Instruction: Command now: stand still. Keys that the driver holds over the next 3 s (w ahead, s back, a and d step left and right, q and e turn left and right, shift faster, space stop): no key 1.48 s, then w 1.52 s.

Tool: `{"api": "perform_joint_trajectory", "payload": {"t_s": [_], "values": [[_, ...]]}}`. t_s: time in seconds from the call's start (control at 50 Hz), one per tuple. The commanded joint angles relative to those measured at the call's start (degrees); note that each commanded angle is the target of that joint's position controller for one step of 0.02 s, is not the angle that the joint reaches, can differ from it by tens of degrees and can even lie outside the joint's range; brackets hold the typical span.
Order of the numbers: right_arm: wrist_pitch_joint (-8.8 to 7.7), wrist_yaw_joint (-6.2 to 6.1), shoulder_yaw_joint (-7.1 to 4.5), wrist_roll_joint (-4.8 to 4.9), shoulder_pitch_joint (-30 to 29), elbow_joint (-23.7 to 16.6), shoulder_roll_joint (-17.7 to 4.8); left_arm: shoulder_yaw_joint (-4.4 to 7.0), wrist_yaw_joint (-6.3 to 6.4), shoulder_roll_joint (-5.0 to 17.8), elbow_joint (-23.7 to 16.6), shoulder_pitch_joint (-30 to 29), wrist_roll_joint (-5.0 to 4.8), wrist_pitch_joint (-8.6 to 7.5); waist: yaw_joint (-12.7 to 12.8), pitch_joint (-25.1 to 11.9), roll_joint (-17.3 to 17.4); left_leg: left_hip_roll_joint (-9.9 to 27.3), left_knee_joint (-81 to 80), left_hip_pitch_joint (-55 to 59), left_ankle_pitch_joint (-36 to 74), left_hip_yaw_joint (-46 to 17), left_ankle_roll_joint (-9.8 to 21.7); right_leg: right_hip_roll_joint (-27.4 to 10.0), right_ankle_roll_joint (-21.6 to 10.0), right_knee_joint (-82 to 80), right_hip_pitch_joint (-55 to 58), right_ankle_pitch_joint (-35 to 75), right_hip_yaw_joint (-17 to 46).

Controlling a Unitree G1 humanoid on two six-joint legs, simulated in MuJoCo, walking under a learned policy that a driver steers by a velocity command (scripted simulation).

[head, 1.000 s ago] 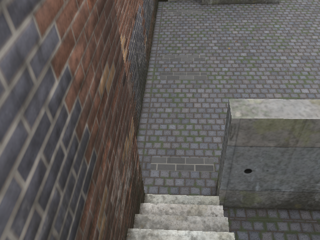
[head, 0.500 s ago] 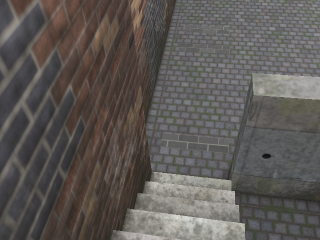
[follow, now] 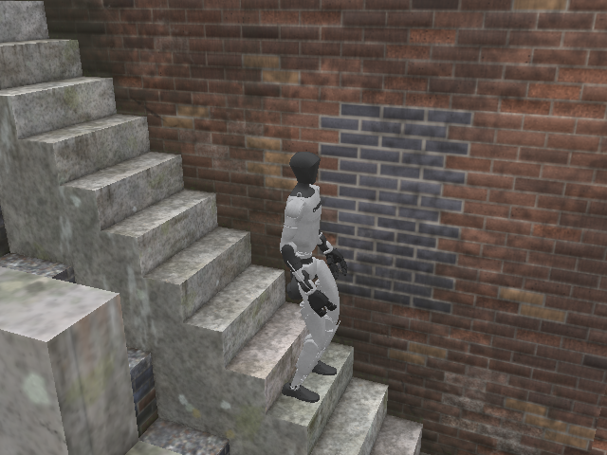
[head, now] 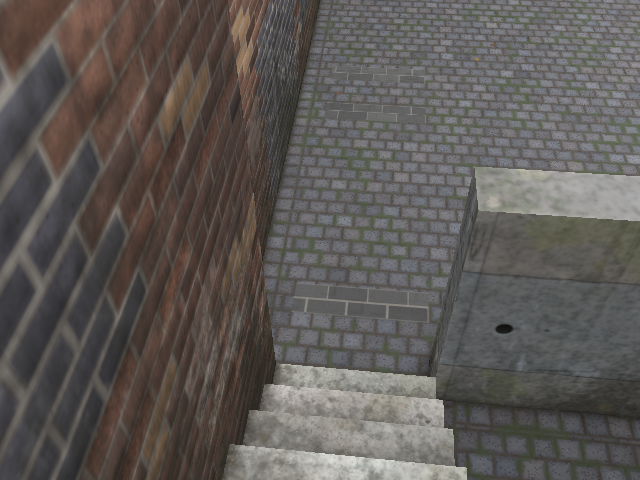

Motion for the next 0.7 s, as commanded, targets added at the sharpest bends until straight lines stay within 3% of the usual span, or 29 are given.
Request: {"api": "perform_joint_trajectory", "payload": {"t_s": [0.02, 0.1, 0.16, 0.18, 0.22, 0.24, 0.3, 0.36, 0.4, 0.54, 0.58, 0.7], "values": [[-0.25, -0.20, -1.07, 0.55, 2.2, -1.8, -5.0, 1.81, -0.04, 6.4, -2.0, 2.1, 0.14, -0.50, 0.1, -2.0, 0.9, 3.3, -5.1, 5.1, 15.7, -2.3, 1.9, -1.8, 1.9, -5.4, -1.1, 16.2, 1.0], [0.32, -0.81, -1.63, 0.11, 1.6, -1.4, -5.9, 2.00, -0.50, 6.5, -1.9, 0.7, 0.39, -0.36, -0.5, -0.8, -0.2, 2.9, -5.9, 4.5, 10.5, -1.2, 1.7, -1.5, 0.9, -7.2, -0.4, 15.2, 1.2], [0.94, -1.51, -1.96, 0.01, 2.2, -0.4, -6.1, 2.57, -1.16, 7.2, -1.2, 1.1, -0.18, -0.27, -1.0, -0.4, 0.4, 2.7, -6.7, 4.0, 7.1, -0.3, 1.6, -0.9, -0.1, -8.4, 0.7, 13.5, 1.4], [1.09, -1.54, -2.74, -0.13, 2.6, 0.5, -8.1, 2.78, -1.17, 7.5, -1.3, 0.4, 0.35, -0.03, -0.8, 0.5, -0.4, 2.4, -6.3, 2.2, 8.4, 0.1, 2.1, -0.5, -0.4, -7.6, 1.6, 15.0, 1.0], [1.24, -1.79, -2.80, -0.05, 3.1, 1.2, -7.3, 2.78, -1.02, 7.2, -0.9, 1.5, 0.31, 0.06, -0.6, -0.5, 0.1, 2.2, -6.0, 2.2, 7.9, 0.7, 2.1, -0.5, -1.1, -8.0, 2.8, 16.5, 1.3], [1.73, -1.85, -2.62, 0.31, 5.6, 2.6, -6.1, 2.74, -0.77, 6.9, 0.9, 4.9, 0.00, 0.03, -0.4, -0.1, -0.5, 1.8, -5.7, 1.9, 6.1, 0.9, 2.5, -0.4, -1.5, -8.7, 2.8, 15.4, 1.1], [1.51, -1.45, -3.32, 0.22, 5.9, 4.4, -7.3, 3.00, -1.27, 7.2, 1.3, 3.6, 0.13, 0.16, -0.6, 1.9, 0.3, 1.8, -6.8, -0.5, 1.7, 1.3, 2.3, 0.6, -1.3, -9.4, 3.5, 9.0, 1.3], [1.32, -1.72, -3.38, 0.21, 6.1, 5.6, -7.1, 3.03, -1.18, 7.2, 1.8, 3.4, -0.14, 0.17, -0.6, 1.7, 0.4, 1.7, -6.7, -0.7, 2.5, 1.6, 1.9, 0.7, -1.6, -9.9, 4.8, 11.6, 1.5], [1.16, -1.85, -3.19, 0.72, 7.6, 7.4, -7.4, 2.80, -1.59, 7.0, 1.9, 3.1, -0.30, 0.17, -0.3, 2.2, 0.0, 2.3, -6.8, -1.6, 3.6, 1.7, 1.3, 0.3, -1.0, -10.9, 7.2, 15.4, 2.7], [1.79, -2.27, -3.10, 0.32, 9.9, 10.4, -7.9, 2.64, -2.01, 7.2, 3.0, 5.0, -0.57, 0.31, -0.5, 2.6, 0.7, 2.7, -7.2, -1.3, 4.7, 1.8, 0.5, 1.1, -0.7, -11.1, 9.7, 19.3, 2.5], [1.99, -2.43, -2.81, 0.17, 11.0, 11.5, -7.4, 2.57, -2.05, 6.9, 2.8, 5.2, -0.30, -0.67, -0.5, 2.1, 1.1, 2.8, -7.1, -1.5, 7.0, 2.2, 0.7, 1.8, -0.5, -10.3, 10.8, 20.9, 2.0], [1.98, -3.23, -2.72, 0.03, 11.2, 14.0, -7.7, 2.84, -2.28, 7.5, 2.1, 5.1, -0.35, -1.21, -0.6, 1.5, 1.1, 3.1, -6.4, -1.4, 9.6, 2.3, 0.2, 1.8, -0.8, -9.4, 11.8, 26.3, 2.1]]}}
Next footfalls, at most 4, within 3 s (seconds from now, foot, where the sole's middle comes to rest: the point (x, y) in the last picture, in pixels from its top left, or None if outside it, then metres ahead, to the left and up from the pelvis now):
1.86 left None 0.16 0.14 -0.76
2.18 right None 0.28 -0.06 -0.98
2.62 left None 0.51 0.13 -1.19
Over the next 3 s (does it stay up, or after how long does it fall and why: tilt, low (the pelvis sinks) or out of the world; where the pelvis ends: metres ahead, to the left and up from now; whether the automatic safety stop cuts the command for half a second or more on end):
stays up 0.62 0.05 -0.59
